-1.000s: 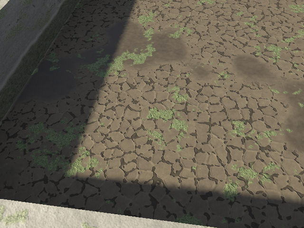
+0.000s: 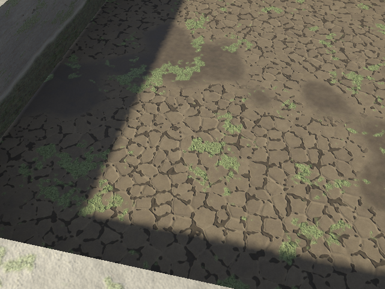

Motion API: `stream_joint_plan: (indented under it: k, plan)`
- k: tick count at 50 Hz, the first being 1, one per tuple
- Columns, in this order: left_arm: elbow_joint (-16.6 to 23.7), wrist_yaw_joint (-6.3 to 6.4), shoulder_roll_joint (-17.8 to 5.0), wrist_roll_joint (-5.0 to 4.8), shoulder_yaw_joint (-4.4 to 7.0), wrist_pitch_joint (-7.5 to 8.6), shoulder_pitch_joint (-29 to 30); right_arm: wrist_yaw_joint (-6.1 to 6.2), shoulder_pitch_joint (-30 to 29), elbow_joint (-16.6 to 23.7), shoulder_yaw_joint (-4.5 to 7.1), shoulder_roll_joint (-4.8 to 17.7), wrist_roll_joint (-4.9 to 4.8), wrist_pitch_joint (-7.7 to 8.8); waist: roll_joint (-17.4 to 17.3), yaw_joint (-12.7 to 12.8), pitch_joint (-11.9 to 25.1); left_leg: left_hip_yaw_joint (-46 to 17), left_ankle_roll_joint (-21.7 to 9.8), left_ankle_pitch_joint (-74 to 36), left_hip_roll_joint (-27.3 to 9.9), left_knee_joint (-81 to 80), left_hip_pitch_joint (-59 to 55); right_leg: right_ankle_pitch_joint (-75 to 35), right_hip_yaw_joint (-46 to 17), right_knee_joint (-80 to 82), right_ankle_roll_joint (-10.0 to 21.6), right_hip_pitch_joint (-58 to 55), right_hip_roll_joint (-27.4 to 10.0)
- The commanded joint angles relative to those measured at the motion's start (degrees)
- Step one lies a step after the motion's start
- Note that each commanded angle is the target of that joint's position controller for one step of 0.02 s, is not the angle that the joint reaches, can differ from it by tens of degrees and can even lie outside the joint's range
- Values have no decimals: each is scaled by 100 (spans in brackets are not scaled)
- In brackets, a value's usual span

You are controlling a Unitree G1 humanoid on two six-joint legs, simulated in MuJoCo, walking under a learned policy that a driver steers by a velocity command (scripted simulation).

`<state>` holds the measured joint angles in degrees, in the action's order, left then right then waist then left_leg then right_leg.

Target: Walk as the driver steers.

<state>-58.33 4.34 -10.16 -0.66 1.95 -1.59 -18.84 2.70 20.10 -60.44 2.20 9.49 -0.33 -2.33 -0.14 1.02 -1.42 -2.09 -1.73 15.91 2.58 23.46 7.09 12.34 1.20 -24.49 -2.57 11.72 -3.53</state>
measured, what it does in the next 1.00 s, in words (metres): shifts its weight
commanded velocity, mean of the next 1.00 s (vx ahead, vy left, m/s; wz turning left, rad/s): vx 0.07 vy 0.00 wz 0.00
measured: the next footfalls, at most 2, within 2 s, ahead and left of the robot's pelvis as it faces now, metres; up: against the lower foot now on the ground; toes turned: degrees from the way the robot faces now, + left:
left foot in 1.42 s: +0.35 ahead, +0.05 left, +0.00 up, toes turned -3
right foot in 1.78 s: +0.30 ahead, -0.15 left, +0.00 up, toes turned +1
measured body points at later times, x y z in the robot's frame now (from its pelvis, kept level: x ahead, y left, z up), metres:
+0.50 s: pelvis +0.00 +0.00 +0.00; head +0.02 -0.01 +0.45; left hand -0.05 +0.22 -0.16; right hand -0.06 -0.22 -0.16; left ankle -0.04 +0.10 -0.74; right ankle +0.01 -0.15 -0.74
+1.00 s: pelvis +0.05 -0.04 -0.02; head +0.06 -0.06 +0.43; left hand +0.08 +0.21 -0.15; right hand -0.06 -0.26 -0.17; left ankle -0.04 +0.10 -0.74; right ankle +0.06 -0.14 -0.74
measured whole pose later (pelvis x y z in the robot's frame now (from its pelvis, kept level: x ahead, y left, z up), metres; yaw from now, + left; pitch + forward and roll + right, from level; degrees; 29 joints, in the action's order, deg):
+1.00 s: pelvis +0.05 -0.04 -0.02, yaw -1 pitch +2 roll +2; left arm -57.9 1.7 -9.8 -1.6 2.5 3.7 -17.5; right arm 3.3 28.6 -61.7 2.7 9.6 -1.6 0.0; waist -1.4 -1.7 0.4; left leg -2.0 -0.3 24.0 0.6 31.0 8.9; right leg 18.4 2.5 -37.4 2.8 21.4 -2.1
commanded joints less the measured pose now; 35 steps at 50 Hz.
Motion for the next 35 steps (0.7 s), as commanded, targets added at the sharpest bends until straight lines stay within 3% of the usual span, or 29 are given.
stream_joint_plan:
  k: [1,17,35]
  plan:
    - [-3,23,-494,-6,103,16,-487,22,547,-44,70,437,3,19,16,2,-231,-248,-81,-1582,-352,-397,445,-716,-62,264,163,-225,-52]
    - [-381,42,-245,-20,84,-16,-754,32,843,-365,13,231,7,28,7,-10,-385,-170,-44,-1309,-315,-458,534,-570,-41,308,187,-177,-2]
    - [-584,51,-113,-29,52,-22,-989,27,1085,-469,-34,125,1,51,9,-10,-466,-132,-44,-1188,-305,-498,603,-513,-42,299,196,-131,24]
Velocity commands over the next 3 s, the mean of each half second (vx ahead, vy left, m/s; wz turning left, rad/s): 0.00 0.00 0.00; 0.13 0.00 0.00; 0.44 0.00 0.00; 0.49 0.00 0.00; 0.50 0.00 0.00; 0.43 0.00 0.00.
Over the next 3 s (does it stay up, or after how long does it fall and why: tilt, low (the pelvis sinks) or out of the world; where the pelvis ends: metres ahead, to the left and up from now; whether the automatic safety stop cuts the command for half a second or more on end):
stays up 0.31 -0.03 -0.01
